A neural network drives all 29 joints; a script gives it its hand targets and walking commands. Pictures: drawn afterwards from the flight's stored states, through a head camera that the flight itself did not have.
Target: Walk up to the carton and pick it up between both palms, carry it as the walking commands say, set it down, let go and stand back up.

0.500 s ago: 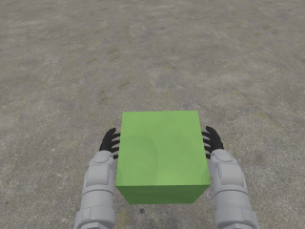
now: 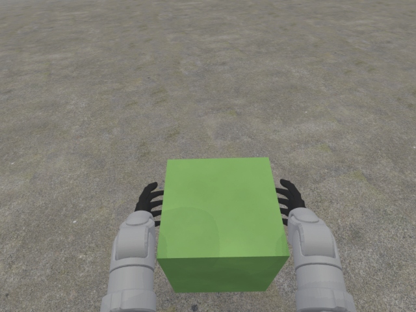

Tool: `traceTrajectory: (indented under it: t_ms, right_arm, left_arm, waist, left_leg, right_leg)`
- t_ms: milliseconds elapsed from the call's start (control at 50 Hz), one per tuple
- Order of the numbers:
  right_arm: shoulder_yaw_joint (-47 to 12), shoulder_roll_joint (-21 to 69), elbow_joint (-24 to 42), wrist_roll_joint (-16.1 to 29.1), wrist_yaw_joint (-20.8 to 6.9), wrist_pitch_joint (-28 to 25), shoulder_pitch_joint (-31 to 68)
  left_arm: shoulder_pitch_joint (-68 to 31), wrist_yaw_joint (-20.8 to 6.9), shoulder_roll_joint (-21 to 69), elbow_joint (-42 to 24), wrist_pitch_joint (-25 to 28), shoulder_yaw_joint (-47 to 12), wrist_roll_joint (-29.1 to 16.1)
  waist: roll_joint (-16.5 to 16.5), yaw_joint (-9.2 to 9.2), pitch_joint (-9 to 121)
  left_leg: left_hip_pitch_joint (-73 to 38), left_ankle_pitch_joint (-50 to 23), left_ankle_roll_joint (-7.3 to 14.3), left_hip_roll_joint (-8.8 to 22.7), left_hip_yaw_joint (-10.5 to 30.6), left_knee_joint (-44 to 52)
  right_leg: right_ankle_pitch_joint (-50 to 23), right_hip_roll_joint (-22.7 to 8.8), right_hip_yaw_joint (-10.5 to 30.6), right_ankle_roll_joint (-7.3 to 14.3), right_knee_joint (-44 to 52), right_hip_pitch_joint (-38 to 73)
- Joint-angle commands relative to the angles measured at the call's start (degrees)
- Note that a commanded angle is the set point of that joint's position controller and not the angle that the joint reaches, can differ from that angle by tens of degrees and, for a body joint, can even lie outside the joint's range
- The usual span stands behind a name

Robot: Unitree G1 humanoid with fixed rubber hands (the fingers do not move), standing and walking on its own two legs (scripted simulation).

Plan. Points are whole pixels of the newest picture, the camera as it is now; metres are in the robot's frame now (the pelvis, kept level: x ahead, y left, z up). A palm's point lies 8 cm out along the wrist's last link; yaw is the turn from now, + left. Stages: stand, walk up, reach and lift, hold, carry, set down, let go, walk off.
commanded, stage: reach and lift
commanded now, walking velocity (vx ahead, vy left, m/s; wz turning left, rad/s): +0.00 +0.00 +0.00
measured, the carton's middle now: (219, 229) +0.31 -0.01 -0.02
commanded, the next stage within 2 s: hold in 1.06 s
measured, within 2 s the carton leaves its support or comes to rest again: neither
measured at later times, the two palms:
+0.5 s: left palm (140, 224) +0.29 +0.15 +0.05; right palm (292, 215) +0.29 -0.15 +0.05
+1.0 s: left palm (138, 230) +0.28 +0.15 +0.05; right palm (293, 221) +0.28 -0.15 +0.05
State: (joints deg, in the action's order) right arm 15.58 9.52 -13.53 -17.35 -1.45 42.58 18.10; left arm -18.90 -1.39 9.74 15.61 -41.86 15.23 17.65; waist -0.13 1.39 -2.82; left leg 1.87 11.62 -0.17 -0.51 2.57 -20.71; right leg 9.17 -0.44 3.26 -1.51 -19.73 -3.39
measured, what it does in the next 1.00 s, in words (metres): stands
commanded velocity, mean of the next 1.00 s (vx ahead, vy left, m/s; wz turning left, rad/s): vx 0.00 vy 0.00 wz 0.00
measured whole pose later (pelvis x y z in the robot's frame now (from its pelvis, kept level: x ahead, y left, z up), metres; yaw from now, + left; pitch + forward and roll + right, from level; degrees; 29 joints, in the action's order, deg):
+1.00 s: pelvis -0.01 +0.00 +0.00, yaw +0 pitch -8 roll +0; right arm 11.4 8.6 -10.2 -15.7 -0.6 43.7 14.3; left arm -14.5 -0.8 8.6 11.2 -43.4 11.6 15.9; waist -0.3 -0.2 -3.2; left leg 1.8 11.2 -0.5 -0.3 3.2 -20.7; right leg 8.9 -0.1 2.8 -1.1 -19.7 -3.2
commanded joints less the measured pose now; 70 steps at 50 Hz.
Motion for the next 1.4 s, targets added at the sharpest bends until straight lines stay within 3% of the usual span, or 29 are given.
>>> traceTrajectory:
  t_ms: [0,380,940,1380]
  right_arm:
    - [-30.87,51.70,1.04,14.00,-12.28,-1.48,27.27]
    - [-33.24,49.29,6.88,14.84,-10.46,-1.39,20.51]
    - [-33.78,49.99,6.25,15.32,-11.32,-1.12,21.44]
    - [-34.48,50.58,6.56,15.90,-11.69,-0.65,21.09]
  left_arm:
    - [-28.83,-12.64,49.80,-2.51,1.76,-30.70,-14.70]
    - [-21.29,-11.48,46.99,-9.21,1.13,-33.04,-15.38]
    - [-22.03,-11.91,48.81,-7.93,0.70,-33.64,-15.93]
    - [-21.46,-11.84,49.60,-7.93,0.35,-33.94,-16.52]
  waist:
    - [0.01,-0.56,14.07]
    - [0.18,-1.19,14.82]
    - [-0.27,-1.48,13.02]
    - [-0.16,-1.50,13.08]
  left_leg:
    - [0.43,-6.80,-0.09,-4.50,0.98,4.14]
    - [-1.33,-12.94,-0.19,-5.01,1.48,4.05]
    - [1.81,-6.24,0.11,-4.83,1.24,3.98]
    - [2.40,-5.87,0.21,-4.78,1.39,3.79]
  right_leg:
    - [-6.66,5.87,-0.40,0.66,1.85,5.60]
    - [-13.47,5.78,0.20,0.30,1.64,7.62]
    - [-5.14,5.92,0.15,1.24,2.14,5.87]
    - [-4.83,5.91,0.46,1.44,2.20,5.75]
